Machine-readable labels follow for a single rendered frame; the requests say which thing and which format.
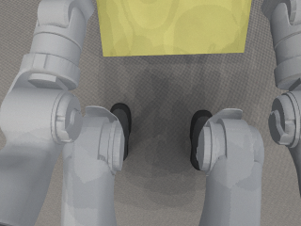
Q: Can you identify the left robot upper arm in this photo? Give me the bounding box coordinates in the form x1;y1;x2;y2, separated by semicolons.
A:
0;87;84;226

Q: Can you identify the carton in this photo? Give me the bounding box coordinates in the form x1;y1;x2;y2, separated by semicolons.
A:
96;0;252;57

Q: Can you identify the robot left forearm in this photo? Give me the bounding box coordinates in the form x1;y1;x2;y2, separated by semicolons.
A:
0;0;95;132

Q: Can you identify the right robot upper arm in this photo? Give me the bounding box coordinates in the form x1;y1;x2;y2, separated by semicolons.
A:
268;90;301;198

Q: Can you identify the right robot foot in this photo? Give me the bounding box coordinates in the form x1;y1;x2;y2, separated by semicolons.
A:
189;109;213;170

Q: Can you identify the robot right forearm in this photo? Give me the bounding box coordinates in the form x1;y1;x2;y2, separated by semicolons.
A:
261;0;301;91

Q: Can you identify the right robot shin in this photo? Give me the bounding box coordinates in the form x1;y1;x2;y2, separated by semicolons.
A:
196;108;264;167

